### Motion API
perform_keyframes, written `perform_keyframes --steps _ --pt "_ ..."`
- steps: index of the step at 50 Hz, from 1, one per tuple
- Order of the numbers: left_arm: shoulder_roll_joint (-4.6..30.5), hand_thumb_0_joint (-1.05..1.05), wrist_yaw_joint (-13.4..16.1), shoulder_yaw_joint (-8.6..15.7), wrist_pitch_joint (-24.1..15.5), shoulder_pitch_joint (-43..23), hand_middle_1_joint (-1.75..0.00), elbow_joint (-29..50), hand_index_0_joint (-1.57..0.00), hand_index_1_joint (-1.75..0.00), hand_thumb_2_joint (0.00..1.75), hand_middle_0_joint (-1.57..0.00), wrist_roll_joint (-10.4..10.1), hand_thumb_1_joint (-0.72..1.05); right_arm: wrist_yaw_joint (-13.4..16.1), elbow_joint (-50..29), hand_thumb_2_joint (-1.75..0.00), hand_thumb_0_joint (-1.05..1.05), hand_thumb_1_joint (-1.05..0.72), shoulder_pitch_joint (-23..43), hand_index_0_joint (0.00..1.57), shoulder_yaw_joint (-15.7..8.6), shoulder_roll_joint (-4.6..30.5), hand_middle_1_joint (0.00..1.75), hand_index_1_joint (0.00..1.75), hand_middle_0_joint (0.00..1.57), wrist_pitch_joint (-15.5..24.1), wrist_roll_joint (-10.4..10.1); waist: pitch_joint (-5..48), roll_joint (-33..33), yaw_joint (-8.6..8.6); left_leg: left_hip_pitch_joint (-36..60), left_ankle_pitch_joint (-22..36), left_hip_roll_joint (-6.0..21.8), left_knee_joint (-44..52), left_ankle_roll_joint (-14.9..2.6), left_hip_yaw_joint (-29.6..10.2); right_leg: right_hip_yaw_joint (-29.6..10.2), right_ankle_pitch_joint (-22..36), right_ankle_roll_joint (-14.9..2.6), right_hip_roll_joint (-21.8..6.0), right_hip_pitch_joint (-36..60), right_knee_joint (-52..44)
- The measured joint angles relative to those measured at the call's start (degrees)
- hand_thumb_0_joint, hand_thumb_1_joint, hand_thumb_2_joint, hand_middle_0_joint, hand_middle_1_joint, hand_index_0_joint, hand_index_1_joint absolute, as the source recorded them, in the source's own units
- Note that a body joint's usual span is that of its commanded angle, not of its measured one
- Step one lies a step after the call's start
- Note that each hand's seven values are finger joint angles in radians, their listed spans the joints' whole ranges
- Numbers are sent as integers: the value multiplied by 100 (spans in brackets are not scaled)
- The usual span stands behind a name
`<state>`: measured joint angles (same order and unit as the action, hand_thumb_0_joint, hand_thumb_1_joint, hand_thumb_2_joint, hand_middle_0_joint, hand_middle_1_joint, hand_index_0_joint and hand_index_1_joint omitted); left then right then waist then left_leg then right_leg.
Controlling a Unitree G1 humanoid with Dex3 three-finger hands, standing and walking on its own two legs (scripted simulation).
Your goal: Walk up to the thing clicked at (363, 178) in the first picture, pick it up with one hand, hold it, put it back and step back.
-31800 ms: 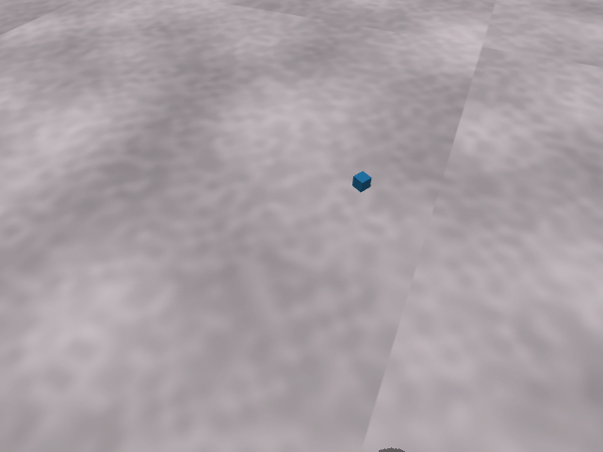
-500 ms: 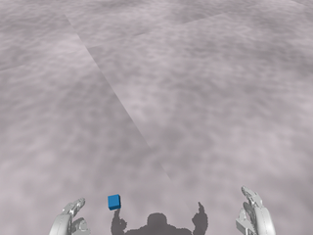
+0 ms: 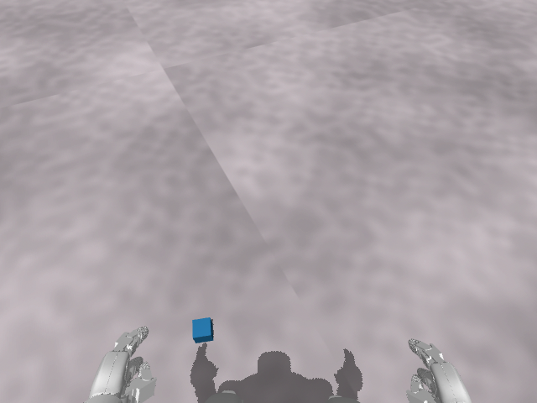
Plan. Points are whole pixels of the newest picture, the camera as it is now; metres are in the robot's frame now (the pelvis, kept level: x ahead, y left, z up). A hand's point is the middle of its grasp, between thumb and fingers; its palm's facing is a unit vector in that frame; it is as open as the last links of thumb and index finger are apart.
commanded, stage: stand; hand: left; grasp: from above
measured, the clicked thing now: (202, 330) +0.44 +0.25 -0.69
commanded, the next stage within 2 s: none
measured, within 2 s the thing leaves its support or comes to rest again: neither
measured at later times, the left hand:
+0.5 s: hand out of the picture +0.04 +0.24 -0.12, palm faces +0.04 -0.95 -0.30, open 7.4 cm
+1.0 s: hand out of the picture +0.01 +0.24 -0.11, palm faces +0.01 -0.95 -0.32, open 7.3 cm
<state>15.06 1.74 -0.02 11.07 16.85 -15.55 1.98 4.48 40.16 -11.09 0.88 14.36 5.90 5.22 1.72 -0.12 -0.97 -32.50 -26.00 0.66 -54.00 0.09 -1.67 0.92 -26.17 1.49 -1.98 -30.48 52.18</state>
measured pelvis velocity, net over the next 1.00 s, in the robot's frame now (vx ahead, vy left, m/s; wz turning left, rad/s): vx -0.02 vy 0.00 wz -0.01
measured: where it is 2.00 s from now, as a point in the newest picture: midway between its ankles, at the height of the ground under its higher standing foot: outside the picture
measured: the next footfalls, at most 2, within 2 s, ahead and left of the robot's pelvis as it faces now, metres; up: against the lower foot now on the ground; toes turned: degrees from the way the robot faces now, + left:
none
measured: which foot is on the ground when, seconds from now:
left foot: down 0.00-1.00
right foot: down 0.00-1.00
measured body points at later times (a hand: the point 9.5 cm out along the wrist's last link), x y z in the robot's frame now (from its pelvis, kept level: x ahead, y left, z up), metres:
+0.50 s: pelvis -0.01 +0.02 +0.05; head -0.02 +0.03 +0.49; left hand +0.04 +0.29 -0.10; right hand +0.06 -0.26 -0.09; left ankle +0.02 +0.12 -0.69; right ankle +0.01 -0.14 -0.69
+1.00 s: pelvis -0.02 +0.00 +0.05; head -0.03 +0.00 +0.50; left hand +0.01 +0.29 -0.09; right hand +0.04 -0.29 -0.09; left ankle +0.02 +0.12 -0.69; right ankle +0.01 -0.14 -0.69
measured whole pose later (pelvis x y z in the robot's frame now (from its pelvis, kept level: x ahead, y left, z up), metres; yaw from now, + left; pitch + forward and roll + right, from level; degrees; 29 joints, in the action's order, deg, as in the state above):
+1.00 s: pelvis -0.02 +0.00 +0.05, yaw +0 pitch -5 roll +0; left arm 16.7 1.1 1.4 0.4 11.4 -64.6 1.3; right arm 0.5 63.6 -9.6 -2.5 17.3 -0.6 1.5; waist -4.0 -0.6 -0.7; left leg -8.3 -9.8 0.3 -23.1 0.2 -0.5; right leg 0.5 -10.2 2.0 -2.3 -7.1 22.4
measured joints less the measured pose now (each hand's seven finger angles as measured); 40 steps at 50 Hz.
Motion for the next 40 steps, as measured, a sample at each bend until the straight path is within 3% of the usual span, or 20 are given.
perform_keyframes --steps 6,16,28,40 --pt "184 1 -7 175 -574 -376 -29 -1683 -21 -30 90 -21 51 91 -348 584 -90 1 -90 82 21 -259 160 30 30 21 -340 -181 -324 129 -47 626 292 -88 611 -22 102 -87 214 41 -93 526 -434" --pt "156 1 10 244 -895 -319 -30 -3344 -21 -30 90 -21 9 91 -360 1346 -90 1 -91 -54 21 -438 206 30 30 20 -546 -226 -433 100 -14 1428 636 -97 1400 -93 129 -88 658 126 -102 1393 -1383" --pt "100 1 -31 206 -973 -432 -30 -4361 -21 -30 90 -21 -39 91 -330 1943 -90 1 -90 36 21 -329 35 30 30 20 -583 -311 -514 50 -45 2197 1272 -171 2558 -131 187 -118 1297 164 -173 2138 -2519" --pt "173 1 -40 179 -1044 -445 -30 -4790 -21 -30 90 -21 -23 91 -374 2225 -90 1 -91 168 21 -369 179 30 30 20 -625 -354 -543 -68 -22 2410 1575 -125 3018 -56 144 -72 1540 120 -126 2315 -2885"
